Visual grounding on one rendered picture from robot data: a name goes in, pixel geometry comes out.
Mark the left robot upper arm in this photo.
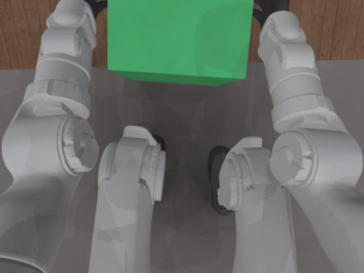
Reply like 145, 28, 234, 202
0, 114, 99, 273

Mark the robot right hand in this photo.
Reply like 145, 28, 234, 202
253, 0, 290, 30

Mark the carton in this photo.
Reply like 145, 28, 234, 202
107, 0, 254, 86

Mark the right robot thigh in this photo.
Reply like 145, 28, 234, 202
221, 147, 297, 273

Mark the right robot upper arm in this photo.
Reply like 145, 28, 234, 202
269, 127, 364, 273

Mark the robot left hand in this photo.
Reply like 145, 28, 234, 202
84, 0, 107, 20

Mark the left robot shin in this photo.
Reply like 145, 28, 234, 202
98, 126, 157, 187

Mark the left robot forearm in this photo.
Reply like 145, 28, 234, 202
2, 0, 97, 167

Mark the right robot forearm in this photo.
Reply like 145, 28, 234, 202
258, 11, 352, 136

